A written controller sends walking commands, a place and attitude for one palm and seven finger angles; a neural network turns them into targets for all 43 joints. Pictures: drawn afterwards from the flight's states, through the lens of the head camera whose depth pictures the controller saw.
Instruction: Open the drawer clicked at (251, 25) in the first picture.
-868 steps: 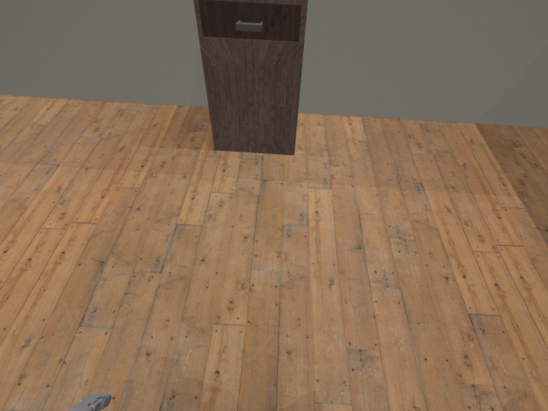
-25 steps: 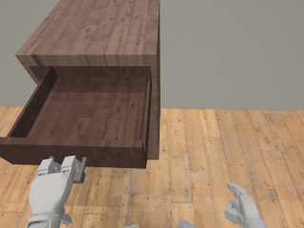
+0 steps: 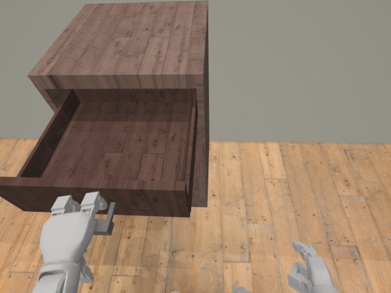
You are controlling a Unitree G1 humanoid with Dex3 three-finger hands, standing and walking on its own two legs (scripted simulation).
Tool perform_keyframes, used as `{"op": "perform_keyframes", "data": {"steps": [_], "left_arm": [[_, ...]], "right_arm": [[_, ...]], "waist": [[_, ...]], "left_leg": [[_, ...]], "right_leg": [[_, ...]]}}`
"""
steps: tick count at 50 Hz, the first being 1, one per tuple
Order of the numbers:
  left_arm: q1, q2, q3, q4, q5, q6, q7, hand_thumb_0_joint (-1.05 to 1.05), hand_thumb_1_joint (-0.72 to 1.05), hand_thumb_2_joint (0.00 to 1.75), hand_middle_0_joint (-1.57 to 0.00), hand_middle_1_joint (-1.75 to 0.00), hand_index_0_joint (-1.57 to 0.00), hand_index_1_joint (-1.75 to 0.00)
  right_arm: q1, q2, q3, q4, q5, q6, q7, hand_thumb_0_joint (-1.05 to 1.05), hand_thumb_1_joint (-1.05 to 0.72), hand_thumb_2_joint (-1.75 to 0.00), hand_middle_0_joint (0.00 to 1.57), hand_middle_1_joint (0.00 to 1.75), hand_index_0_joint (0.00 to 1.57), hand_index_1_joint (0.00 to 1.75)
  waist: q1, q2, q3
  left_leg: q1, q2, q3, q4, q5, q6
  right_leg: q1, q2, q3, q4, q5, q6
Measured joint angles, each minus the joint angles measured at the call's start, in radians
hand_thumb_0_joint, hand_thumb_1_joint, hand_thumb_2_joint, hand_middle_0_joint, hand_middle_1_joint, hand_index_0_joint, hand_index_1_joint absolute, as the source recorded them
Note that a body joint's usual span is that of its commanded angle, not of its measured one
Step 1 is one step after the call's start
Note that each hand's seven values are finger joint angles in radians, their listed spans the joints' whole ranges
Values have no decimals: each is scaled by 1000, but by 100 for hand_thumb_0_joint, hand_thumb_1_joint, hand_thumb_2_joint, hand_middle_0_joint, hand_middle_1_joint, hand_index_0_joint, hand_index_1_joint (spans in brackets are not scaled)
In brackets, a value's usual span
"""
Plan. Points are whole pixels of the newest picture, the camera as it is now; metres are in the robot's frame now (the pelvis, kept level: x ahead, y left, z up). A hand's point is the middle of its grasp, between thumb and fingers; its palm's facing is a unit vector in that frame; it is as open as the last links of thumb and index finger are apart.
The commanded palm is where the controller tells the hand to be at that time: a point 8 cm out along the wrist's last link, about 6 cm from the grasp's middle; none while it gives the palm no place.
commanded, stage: lift the hand off the handle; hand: left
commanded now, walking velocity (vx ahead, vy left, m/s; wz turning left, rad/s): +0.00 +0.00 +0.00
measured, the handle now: (88, 216) +0.26 +0.26 -0.01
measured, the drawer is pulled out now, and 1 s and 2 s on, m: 0.30 0.30 0.30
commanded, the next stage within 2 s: draw the hand back to the body in 1.08 s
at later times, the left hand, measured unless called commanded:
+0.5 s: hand (63, 222) +0.22 +0.26 +0.07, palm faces +0.08 -0.07 -0.99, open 13.6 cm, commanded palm +0.19 +0.26 +0.13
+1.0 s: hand (41, 204) +0.22 +0.26 +0.14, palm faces +0.12 -0.09 -0.99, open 13.8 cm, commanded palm +0.19 +0.25 +0.19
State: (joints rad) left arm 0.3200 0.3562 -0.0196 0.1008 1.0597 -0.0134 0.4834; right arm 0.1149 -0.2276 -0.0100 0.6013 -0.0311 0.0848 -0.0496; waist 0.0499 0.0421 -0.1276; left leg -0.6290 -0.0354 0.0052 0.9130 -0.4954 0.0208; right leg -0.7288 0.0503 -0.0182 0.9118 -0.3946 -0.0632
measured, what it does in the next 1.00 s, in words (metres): stands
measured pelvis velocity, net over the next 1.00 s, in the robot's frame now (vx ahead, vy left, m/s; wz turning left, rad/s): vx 0.02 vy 0.02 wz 0.00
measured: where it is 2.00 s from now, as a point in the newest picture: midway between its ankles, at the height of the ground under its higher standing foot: outside the picture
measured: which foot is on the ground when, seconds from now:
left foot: down 0.00-1.00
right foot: down 0.00-1.00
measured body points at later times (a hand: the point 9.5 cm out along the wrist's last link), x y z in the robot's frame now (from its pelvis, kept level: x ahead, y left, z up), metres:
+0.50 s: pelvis +0.01 +0.01 +0.03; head +0.03 -0.02 +0.47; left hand +0.21 +0.26 +0.12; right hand +0.23 -0.20 -0.07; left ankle -0.03 +0.11 -0.69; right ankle +0.03 -0.08 -0.69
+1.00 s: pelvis +0.02 +0.02 +0.04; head +0.02 -0.02 +0.49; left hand +0.21 +0.26 +0.20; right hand +0.24 -0.19 -0.05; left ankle -0.03 +0.11 -0.69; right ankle +0.03 -0.08 -0.69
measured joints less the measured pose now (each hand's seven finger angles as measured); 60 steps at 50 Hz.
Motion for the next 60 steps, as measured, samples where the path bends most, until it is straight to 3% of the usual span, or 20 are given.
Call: {"op": "perform_keyframes", "data": {"steps": [14,42,53,60], "left_arm": [[23,28,12,-97,-34,-16,-77,0,-49,30,-33,-120,-40,-122],[63,84,13,-380,-111,57,-284,0,-49,30,-32,-120,-32,-120],[55,105,19,-474,-149,98,-358,0,-49,30,-32,-120,-32,-120],[45,99,4,-449,-143,96,-387,0,-49,30,-32,-120,-32,-120]], "right_arm": [[-8,-12,-7,-8,5,-9,0,1,-91,-90,20,30,20,30],[-11,-23,28,-24,15,29,27,1,-91,-90,20,30,20,30],[-11,-25,44,-33,34,41,43,1,-91,-90,20,30,20,29],[-14,-25,52,-38,33,43,48,1,-91,-90,20,30,20,29]], "waist": [[18,9,26],[69,45,76],[61,58,89],[65,55,105]], "left_leg": [[125,-3,-5,-113,43,3],[356,-7,-14,-316,120,15],[431,-7,-12,-394,156,18],[444,-6,-11,-412,170,19]], "right_leg": [[127,-3,2,-109,36,5],[364,-7,6,-313,108,21],[441,-7,11,-395,146,26],[454,-7,12,-415,161,26]]}}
